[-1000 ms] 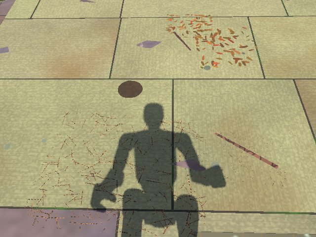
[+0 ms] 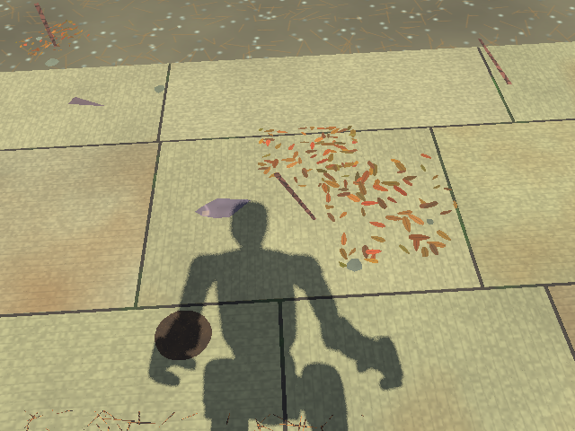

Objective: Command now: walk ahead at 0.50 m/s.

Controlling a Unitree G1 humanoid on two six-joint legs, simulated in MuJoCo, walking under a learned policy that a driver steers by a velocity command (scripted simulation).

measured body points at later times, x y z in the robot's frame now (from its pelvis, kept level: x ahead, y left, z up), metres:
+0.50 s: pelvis +0.27 +0.07 +0.00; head +0.29 +0.09 +0.45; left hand +0.35 +0.35 -0.13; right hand +0.38 -0.20 -0.11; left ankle +0.31 +0.16 -0.74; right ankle +0.22 -0.08 -0.66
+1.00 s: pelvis +0.55 +0.01 -0.01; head +0.58 +0.00 +0.44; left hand +0.69 +0.28 -0.11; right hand +0.59 -0.27 -0.15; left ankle +0.44 +0.16 -0.65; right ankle +0.61 -0.08 -0.74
